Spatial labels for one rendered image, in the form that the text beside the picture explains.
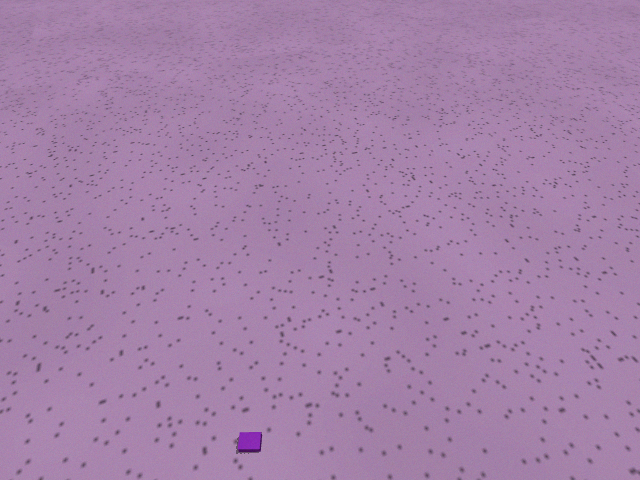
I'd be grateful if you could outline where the small box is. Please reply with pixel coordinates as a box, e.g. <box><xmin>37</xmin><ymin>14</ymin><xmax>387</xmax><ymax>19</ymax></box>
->
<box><xmin>238</xmin><ymin>432</ymin><xmax>262</xmax><ymax>452</ymax></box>

